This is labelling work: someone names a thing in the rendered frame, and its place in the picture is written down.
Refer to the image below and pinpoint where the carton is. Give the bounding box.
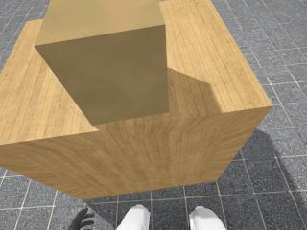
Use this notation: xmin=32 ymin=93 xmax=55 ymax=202
xmin=34 ymin=0 xmax=169 ymax=126

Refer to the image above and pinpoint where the robot right thigh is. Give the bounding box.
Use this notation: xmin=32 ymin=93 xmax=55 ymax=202
xmin=189 ymin=208 xmax=226 ymax=230

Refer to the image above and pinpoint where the robot left hand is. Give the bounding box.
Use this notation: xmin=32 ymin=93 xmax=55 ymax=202
xmin=68 ymin=208 xmax=95 ymax=230

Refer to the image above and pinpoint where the robot left thigh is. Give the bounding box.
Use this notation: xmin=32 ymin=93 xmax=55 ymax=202
xmin=116 ymin=206 xmax=151 ymax=230

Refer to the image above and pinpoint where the robot thigh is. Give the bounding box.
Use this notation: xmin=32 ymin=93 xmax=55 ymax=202
xmin=116 ymin=206 xmax=151 ymax=230
xmin=189 ymin=208 xmax=226 ymax=230

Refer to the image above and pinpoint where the pedestal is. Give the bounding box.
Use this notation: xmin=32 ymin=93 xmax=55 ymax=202
xmin=0 ymin=0 xmax=272 ymax=200

